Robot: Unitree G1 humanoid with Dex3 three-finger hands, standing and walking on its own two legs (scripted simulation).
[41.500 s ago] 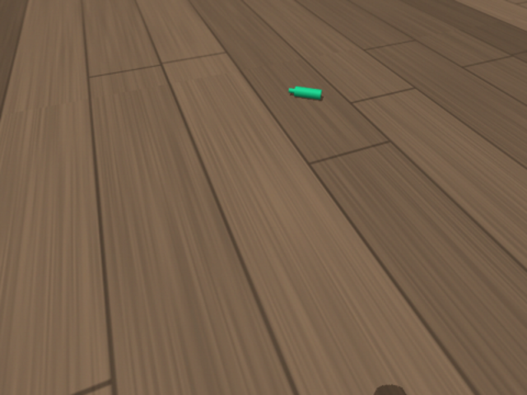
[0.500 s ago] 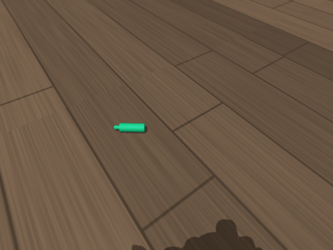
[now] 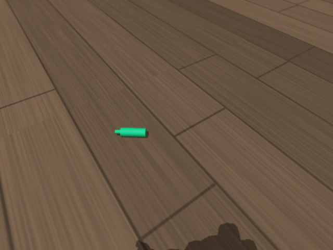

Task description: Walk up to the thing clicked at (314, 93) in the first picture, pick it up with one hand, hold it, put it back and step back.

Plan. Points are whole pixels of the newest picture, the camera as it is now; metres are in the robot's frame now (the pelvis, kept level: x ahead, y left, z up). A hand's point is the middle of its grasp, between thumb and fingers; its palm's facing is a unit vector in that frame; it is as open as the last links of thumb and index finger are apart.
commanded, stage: step back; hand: left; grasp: from above
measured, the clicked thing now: (130, 132) +1.05 +0.28 -0.73
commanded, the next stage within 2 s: stand in 0.24 s
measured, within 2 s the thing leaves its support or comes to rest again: neither
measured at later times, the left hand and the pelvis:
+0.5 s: hand out of the picture +0.12 +0.26 -0.14, palm faces -0.01 -0.94 -0.33, open 7.4 cm; pelvis +0.02 +0.01 +0.02, yaw +0 degrees
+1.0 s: hand out of the picture +0.06 +0.24 -0.14, palm faces -0.05 -0.94 -0.35, open 7.4 cm; pelvis +0.00 -0.02 +0.02, yaw +0 degrees
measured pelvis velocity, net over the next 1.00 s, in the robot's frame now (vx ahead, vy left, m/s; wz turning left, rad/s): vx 0.00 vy -0.02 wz -0.01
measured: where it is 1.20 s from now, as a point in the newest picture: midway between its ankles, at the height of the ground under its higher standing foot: outside the picture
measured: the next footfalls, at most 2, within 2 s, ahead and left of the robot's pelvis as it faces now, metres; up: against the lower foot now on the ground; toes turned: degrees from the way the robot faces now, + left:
none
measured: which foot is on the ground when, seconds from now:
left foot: down 0.00-1.00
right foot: down 0.00-1.00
